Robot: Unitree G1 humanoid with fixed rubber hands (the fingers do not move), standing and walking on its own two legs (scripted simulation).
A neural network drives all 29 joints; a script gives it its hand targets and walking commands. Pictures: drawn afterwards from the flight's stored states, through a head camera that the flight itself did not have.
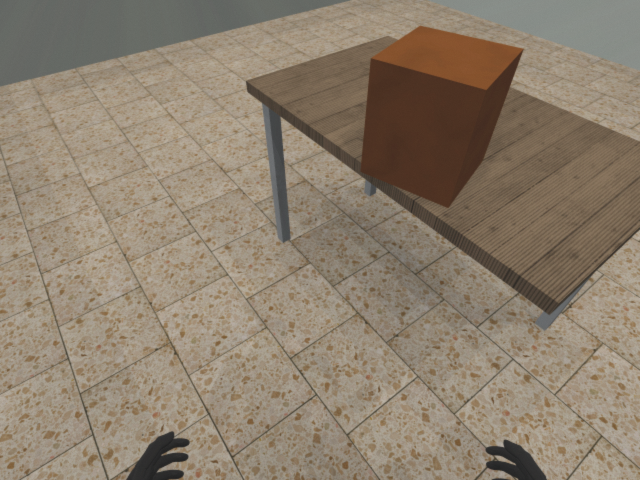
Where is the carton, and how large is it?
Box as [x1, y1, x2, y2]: [360, 26, 523, 207]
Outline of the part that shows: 419,26 371,58 360,171 448,207 483,158 523,49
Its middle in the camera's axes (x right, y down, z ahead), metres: +0.24 -0.26 +0.80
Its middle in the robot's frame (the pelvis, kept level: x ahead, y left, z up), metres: +0.80 -0.20 +0.06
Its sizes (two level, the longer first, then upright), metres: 0.210 0.200 0.250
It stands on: a table, 0.69 m high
